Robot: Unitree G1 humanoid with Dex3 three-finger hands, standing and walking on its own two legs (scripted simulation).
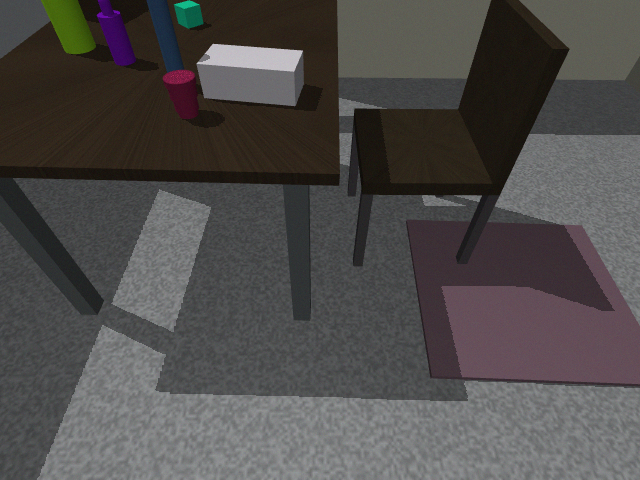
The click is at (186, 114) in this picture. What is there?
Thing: tapered cup
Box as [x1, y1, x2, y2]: [163, 70, 198, 118]
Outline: 168,72 163,76 163,81 168,89 170,98 173,101 175,109 179,116 182,118 191,118 198,113 198,105 196,100 197,93 195,88 194,74 188,70 174,70
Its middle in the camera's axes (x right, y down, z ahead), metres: -0.32 -0.32 +0.90
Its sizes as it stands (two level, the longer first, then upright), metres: 0.070 0.070 0.092
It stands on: a support 0.75 m high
